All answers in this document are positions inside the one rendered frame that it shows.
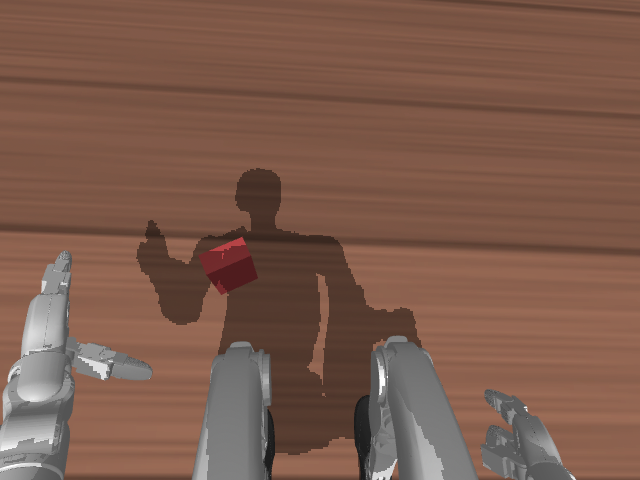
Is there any right robot arm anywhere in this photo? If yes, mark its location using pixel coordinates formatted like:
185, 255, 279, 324
525, 462, 576, 480

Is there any right robot foot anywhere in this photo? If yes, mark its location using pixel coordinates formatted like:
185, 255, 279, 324
354, 395, 392, 480

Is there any right robot hand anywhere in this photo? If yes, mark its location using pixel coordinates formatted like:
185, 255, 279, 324
480, 389, 563, 480

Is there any left robot hand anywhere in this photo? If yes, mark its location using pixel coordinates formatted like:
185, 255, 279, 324
21, 250, 153, 380

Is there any left robot arm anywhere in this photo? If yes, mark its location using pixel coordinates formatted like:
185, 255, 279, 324
0, 351, 75, 480

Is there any carton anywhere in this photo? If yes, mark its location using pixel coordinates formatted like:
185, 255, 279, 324
198, 237, 258, 295

